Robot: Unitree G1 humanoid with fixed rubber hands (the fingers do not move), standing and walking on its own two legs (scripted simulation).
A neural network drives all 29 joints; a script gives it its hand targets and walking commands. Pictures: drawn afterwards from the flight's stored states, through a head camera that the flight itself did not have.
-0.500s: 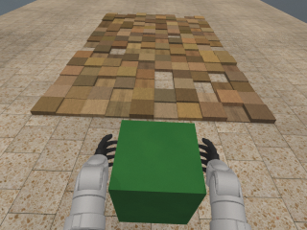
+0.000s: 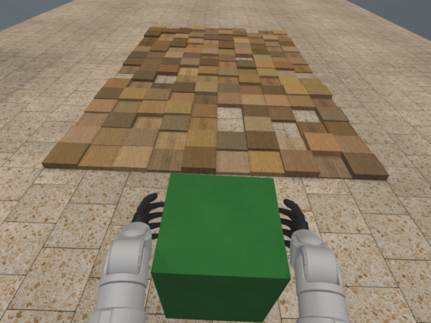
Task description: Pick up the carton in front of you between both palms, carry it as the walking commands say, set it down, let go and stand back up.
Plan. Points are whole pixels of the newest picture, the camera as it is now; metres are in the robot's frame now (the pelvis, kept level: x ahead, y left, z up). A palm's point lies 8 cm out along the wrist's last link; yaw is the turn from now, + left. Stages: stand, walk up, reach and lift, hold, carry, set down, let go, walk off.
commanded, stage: carry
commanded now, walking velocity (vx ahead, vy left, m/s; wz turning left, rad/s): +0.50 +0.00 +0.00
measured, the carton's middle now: (218, 250) +0.29 +0.00 -0.02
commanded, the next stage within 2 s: none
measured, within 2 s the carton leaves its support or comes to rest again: neither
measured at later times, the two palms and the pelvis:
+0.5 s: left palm (163, 161) +0.45 +0.14 +0.08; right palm (292, 171) +0.44 -0.16 +0.08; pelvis +0.18 -0.01 +0.00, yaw -1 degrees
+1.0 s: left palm (184, 98) +0.75 +0.12 +0.09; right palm (277, 102) +0.76 -0.18 +0.08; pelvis +0.49 -0.03 +0.00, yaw +1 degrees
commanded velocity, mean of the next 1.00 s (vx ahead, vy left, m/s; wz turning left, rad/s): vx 0.50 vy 0.00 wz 0.00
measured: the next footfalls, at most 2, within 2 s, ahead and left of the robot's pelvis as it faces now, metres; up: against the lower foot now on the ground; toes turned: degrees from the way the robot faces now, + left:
left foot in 0.32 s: +0.13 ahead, +0.10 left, +0.00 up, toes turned +8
right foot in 0.60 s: +0.39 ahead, -0.12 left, +0.00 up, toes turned -11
